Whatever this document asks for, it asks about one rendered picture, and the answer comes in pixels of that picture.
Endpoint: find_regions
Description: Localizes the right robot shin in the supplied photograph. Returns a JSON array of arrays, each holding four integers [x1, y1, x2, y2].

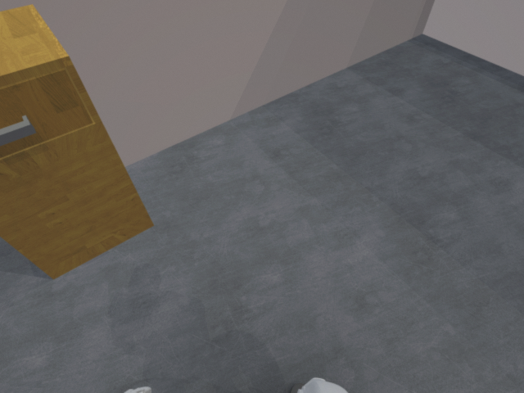
[[304, 377, 325, 386]]

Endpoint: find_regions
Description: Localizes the cabinet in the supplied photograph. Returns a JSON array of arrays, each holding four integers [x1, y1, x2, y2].
[[0, 4, 154, 279]]

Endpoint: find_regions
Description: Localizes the drawer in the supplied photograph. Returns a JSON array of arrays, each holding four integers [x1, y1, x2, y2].
[[0, 68, 93, 158]]

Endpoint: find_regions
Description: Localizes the handle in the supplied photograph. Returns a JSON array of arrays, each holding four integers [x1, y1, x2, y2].
[[0, 115, 36, 146]]

